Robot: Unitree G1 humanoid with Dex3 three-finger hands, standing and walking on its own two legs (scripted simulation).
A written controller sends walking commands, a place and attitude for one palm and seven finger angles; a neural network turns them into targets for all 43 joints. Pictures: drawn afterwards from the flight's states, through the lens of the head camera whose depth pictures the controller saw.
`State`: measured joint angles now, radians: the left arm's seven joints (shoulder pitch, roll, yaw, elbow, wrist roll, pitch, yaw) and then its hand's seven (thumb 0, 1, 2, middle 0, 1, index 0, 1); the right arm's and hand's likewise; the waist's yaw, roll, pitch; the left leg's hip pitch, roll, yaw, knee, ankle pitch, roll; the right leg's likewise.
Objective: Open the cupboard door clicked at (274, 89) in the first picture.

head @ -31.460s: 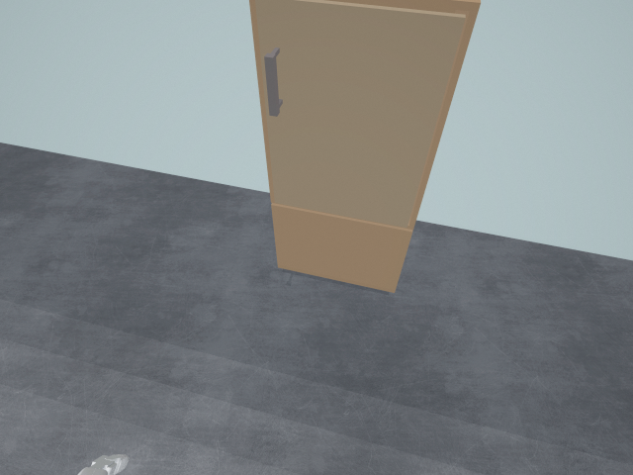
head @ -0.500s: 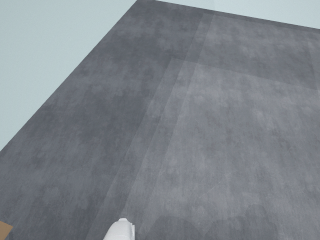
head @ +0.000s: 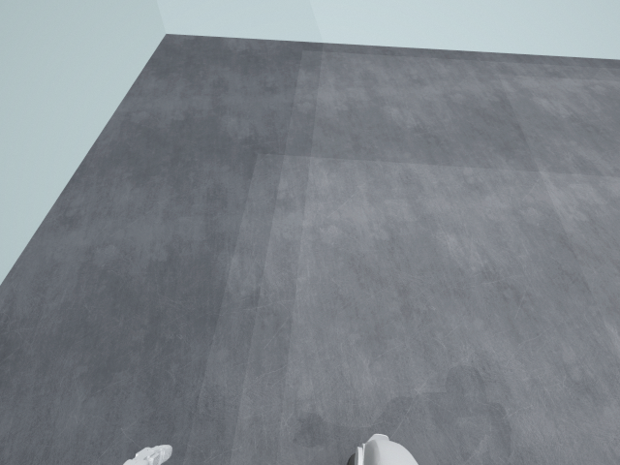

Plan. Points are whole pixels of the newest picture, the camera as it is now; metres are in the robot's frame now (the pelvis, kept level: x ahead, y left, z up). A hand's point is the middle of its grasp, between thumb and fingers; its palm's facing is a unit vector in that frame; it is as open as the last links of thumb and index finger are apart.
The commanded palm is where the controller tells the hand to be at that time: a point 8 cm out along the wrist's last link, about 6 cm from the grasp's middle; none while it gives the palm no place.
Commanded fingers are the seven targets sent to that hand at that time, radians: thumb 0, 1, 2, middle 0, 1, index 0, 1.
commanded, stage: walk to a spot facing it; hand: left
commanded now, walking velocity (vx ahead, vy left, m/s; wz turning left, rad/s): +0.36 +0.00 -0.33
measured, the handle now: out of the picture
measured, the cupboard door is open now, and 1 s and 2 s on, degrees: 44 44 44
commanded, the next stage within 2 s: turn to face it in 0.24 s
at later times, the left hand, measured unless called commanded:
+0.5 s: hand (225, 409) +0.22 +0.15 -0.19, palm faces +0.01 -0.99 -0.16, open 7.3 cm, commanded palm none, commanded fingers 0.00 0.90 0.90 -0.20 -0.30 -0.20 -0.30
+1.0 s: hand (232, 312) +0.38 +0.15 -0.16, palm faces +0.24 -0.93 -0.27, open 7.4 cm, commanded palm none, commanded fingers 0.00 0.90 0.90 -0.20 -0.30 -0.20 -0.30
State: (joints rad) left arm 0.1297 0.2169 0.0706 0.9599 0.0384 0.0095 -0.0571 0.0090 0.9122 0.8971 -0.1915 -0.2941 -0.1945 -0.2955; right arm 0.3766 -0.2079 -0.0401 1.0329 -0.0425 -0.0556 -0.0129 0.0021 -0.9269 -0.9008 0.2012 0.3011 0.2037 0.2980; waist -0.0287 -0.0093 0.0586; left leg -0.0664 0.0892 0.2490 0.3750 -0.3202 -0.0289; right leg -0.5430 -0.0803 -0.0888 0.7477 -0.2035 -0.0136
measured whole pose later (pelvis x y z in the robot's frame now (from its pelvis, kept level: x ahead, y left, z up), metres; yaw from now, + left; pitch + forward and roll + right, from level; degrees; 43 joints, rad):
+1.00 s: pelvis +0.31 -0.07 -0.01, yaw +14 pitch +3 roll +0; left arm 0.14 0.22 0.06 0.87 0.03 0.01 0.02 0.00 0.91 0.90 -0.20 -0.29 -0.20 -0.30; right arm 0.24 -0.22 -0.09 0.95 -0.02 0.06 0.00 0.01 -0.90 -0.90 0.20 0.30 0.20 0.30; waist -0.03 0.02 0.03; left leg -0.48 -0.07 -0.11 0.67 -0.32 -0.01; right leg -0.29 -0.01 -0.01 0.55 -0.29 0.01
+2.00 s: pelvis +0.38 -0.11 -0.01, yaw +55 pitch +1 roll +1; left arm 0.23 0.20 0.04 0.88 0.03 0.01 0.01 0.01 0.91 0.90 -0.20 -0.30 -0.21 -0.30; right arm 0.12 -0.23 -0.06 0.91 -0.01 0.07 0.03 0.01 -0.91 -0.90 0.20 0.30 0.20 0.30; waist 0.00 -0.05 0.12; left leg -0.34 0.01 0.10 0.69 -0.40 -0.05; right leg -0.24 -0.15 -0.23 0.59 -0.34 0.02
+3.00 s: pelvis +0.41 -0.11 +0.00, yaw +90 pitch +1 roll -1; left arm 0.17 0.27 0.07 0.89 0.02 0.06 0.00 0.01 0.91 0.90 -0.20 -0.29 -0.20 -0.30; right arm 0.14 -0.22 -0.04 0.89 -0.03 0.03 0.00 0.01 -0.90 -0.90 0.20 0.30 0.20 0.30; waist 0.01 -0.03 0.09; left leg -0.31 -0.03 -0.02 0.52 -0.23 0.04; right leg -0.49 -0.08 -0.01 1.06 -0.42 0.09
